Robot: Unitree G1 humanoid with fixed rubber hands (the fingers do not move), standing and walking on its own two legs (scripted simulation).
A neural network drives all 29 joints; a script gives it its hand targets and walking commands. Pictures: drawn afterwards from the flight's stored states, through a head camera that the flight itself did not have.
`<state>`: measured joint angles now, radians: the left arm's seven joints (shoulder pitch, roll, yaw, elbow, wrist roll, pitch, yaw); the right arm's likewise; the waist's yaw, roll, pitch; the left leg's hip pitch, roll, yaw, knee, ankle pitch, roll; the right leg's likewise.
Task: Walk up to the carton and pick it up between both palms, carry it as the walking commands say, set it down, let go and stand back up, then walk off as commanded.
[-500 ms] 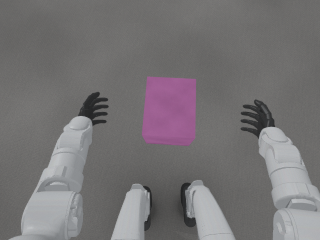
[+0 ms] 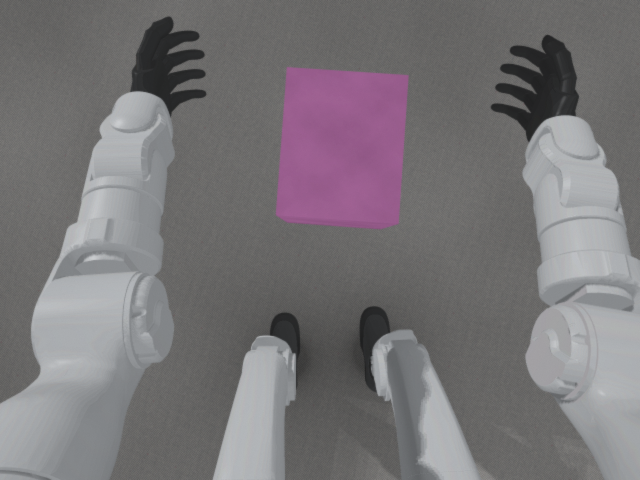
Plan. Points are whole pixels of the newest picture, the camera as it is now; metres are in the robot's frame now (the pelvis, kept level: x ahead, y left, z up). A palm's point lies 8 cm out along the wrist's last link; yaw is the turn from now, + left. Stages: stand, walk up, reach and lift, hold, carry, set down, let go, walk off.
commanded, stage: reach and lift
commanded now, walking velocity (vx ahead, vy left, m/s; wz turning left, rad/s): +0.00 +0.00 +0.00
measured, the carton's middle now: (339, 158) +0.55 -0.03 -0.55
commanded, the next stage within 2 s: none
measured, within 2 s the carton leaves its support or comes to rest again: neither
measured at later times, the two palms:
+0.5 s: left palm (185, 102) +0.55 +0.18 -0.17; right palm (511, 116) +0.51 -0.23 -0.17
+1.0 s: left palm (222, 135) +0.55 +0.17 -0.33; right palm (463, 146) +0.51 -0.23 -0.33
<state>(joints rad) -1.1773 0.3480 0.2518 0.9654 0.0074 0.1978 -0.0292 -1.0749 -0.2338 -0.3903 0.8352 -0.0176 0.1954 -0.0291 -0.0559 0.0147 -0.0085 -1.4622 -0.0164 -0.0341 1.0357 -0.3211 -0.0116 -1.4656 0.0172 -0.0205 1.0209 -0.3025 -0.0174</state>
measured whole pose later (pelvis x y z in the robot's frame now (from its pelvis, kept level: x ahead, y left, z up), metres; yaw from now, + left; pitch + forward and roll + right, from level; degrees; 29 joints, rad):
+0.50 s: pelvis -0.01 +0.01 -0.05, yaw -1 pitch +49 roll -1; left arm -1.33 0.33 0.34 0.99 0.07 0.19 0.00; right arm -1.27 -0.28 -0.46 0.94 -0.07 0.17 0.01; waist -0.05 0.01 -0.02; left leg -1.74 -0.02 -0.01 1.27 -0.39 0.00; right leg -1.75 0.02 0.00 1.25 -0.36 0.00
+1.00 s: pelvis -0.04 +0.00 -0.20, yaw -1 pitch +47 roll +0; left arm -1.52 0.43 0.18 1.10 -0.09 0.19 0.05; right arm -1.45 -0.36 -0.29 1.03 0.09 0.20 -0.08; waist -0.05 0.00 0.14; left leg -2.13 -0.01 -0.01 1.86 -0.55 -0.01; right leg -2.14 0.02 -0.02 1.84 -0.51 -0.01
